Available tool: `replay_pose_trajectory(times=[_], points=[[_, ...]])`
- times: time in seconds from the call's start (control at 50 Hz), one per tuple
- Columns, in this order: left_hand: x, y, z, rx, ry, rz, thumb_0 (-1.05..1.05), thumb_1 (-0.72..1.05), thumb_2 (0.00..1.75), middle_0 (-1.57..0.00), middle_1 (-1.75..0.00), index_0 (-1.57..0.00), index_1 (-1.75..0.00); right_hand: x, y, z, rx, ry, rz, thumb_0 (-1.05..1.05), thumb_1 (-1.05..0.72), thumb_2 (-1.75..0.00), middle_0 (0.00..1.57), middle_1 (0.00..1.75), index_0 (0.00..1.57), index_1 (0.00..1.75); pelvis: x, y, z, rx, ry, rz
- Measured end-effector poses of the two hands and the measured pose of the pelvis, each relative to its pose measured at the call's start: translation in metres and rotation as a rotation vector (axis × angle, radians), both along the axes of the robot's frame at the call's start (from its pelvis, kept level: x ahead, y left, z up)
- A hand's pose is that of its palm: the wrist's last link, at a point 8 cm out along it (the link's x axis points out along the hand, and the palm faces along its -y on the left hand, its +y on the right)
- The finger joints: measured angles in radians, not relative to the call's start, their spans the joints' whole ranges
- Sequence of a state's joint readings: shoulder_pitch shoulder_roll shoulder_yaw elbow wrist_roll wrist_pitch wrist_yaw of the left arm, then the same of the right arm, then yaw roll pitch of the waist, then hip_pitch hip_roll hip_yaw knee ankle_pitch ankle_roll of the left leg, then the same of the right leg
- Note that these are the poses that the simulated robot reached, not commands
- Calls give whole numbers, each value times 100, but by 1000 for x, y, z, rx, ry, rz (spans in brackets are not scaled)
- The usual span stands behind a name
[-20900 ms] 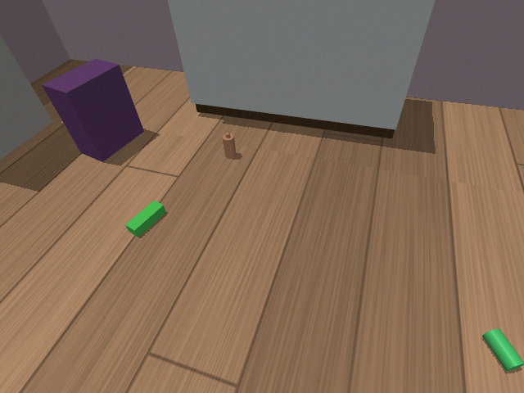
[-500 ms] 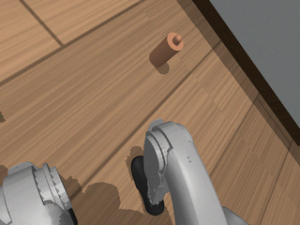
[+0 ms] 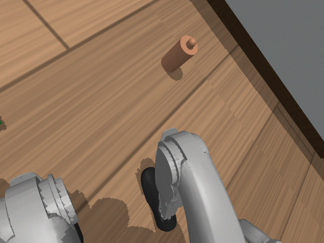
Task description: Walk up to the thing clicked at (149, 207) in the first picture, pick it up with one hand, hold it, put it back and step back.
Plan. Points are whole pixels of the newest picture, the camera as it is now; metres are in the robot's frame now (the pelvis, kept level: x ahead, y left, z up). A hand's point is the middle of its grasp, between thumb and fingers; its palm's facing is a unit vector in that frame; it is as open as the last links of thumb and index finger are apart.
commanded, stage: close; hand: left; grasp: from above
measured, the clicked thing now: out of the picture +0.44 +0.37 -0.27
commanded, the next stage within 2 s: settle in 0.56 s
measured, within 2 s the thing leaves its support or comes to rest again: leaves its support in 0.94 s
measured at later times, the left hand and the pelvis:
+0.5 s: hand out of the picture +0.42 +0.36 -0.24, palm faces -0.41 -0.19 -0.89, open 9.8 cm; pelvis +0.00 +0.00 +0.00, yaw +0 degrees
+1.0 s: hand out of the picture +0.43 +0.37 -0.22, palm faces -0.38 -0.19 -0.90, open 9.6 cm; pelvis +0.00 +0.00 +0.01, yaw +0 degrees
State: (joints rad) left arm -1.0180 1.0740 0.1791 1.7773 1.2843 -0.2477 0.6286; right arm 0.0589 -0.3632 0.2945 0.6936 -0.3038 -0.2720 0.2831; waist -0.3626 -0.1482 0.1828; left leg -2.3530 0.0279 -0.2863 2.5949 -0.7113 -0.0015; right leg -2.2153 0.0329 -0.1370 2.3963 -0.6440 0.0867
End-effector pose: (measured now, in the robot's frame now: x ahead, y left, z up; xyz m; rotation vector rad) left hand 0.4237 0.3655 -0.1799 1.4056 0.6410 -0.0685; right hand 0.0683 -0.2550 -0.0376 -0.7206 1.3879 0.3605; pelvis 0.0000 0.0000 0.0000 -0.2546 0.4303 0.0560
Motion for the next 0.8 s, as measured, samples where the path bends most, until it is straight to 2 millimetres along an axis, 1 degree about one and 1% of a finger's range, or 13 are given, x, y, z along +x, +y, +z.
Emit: replay_pose_trajectory(times=[0.06, 0.38, 0.68, 0.8], points=[[-1, 0, -1, 0, 6, -4, 0, 6, 65, -51, -73, -53, -71, 0, 1, 1, -1, 3, 0, 1, -90, -90, 20, 30, 20, 30, 0, 0, 1, -2, 1, 0], [0, 1, 1, -1, -5, -7, 0, 8, 51, -60, -63, -62, -60, 1, 4, 1, 13, 3, 12, 1, -90, -90, 20, 30, 20, 30, 0, 1, 1, -3, 0, 2], [3, 2, 2, 3, -6, -5, 0, 9, 41, -69, -54, -70, -51, -1, 3, 5, 0, 7, 8, 1, -90, -90, 20, 30, 20, 30, 0, 1, 4, -7, 5, 0], [4, 2, 3, 3, -6, -2, 0, 8, 40, -71, -51, -73, -48, -2, 4, 7, 0, 4, 4, 1, -90, -90, 20, 30, 20, 30, 0, 2, 4, -8, 8, 2]])
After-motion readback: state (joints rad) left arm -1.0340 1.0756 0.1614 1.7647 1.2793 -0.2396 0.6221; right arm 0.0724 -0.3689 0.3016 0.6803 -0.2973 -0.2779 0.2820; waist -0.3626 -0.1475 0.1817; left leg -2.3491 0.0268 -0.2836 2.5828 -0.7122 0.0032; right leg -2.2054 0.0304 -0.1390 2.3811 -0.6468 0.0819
